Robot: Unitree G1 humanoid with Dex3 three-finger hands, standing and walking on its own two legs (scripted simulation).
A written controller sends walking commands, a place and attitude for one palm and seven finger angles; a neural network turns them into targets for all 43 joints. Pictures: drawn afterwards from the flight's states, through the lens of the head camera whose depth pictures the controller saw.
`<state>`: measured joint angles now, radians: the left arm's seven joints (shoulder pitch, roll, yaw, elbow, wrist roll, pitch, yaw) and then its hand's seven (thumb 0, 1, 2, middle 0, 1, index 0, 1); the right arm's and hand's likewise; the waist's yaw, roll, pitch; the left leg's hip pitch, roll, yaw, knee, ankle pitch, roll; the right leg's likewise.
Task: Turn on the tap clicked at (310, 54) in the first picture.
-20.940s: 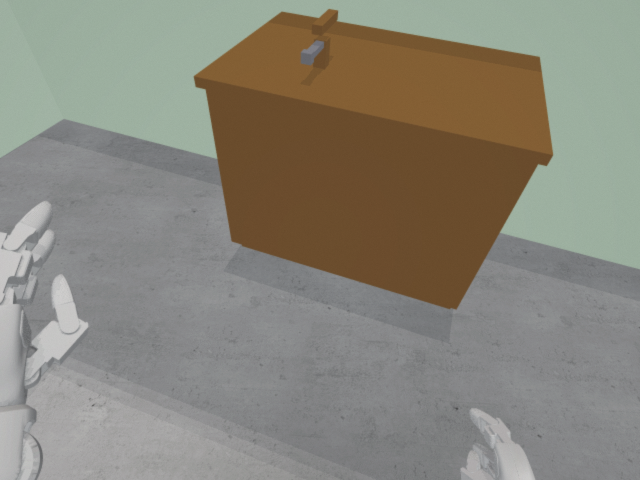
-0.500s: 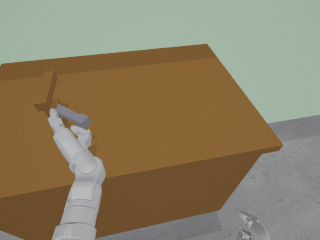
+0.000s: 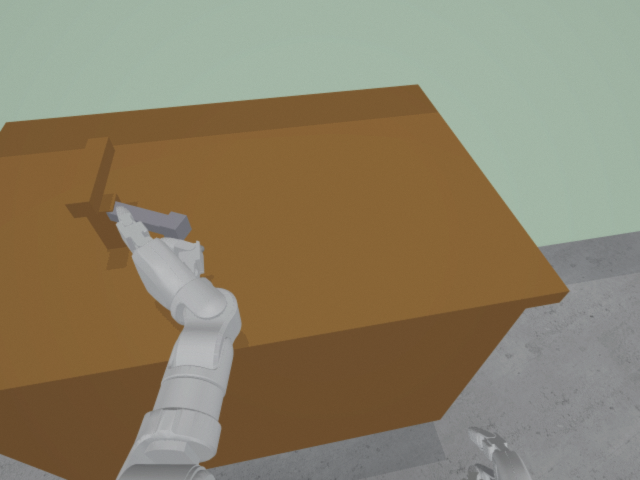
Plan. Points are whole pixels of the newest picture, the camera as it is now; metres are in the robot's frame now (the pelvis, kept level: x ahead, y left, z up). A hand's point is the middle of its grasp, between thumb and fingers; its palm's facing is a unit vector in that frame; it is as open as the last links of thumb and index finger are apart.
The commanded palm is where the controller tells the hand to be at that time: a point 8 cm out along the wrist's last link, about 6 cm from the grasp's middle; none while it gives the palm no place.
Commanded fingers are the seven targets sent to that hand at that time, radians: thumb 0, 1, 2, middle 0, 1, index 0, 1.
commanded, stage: push the lever round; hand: left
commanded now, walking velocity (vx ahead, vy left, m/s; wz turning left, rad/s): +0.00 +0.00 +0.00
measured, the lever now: (176, 227) +0.40 +0.24 +0.09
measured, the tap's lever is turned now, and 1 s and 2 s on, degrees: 61 80 80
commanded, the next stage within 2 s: lift the hand up off the lever in 0.56 s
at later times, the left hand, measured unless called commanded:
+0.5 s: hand (210, 236) +0.40 +0.19 +0.09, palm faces +0.80 -0.59 -0.10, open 7.6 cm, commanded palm +0.35 +0.20 +0.09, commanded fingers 0.00 0.90 0.90 -0.15 -0.15 -0.15 -0.15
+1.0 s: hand (208, 226) +0.41 +0.19 +0.09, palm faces +0.79 -0.61 -0.08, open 7.8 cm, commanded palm +0.35 +0.20 +0.10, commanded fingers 0.00 0.90 0.90 -0.15 -0.15 -0.15 -0.15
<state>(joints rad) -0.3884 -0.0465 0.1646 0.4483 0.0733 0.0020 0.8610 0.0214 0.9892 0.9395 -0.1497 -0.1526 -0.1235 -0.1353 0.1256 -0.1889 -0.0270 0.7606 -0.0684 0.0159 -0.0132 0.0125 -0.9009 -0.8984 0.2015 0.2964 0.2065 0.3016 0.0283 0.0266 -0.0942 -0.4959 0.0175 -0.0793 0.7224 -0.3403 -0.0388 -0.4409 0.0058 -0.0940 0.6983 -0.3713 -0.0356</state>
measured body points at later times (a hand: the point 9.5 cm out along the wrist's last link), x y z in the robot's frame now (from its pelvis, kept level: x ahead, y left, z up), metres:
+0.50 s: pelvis -0.01 -0.01 +0.00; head +0.02 -0.01 +0.45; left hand +0.35 +0.21 +0.09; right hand +0.13 -0.25 -0.12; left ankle +0.01 +0.14 -0.72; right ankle -0.01 -0.10 -0.72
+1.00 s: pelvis +0.00 +0.00 +0.00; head +0.02 +0.00 +0.45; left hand +0.36 +0.22 +0.10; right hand +0.12 -0.24 -0.12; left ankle +0.01 +0.14 -0.72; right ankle -0.01 -0.10 -0.72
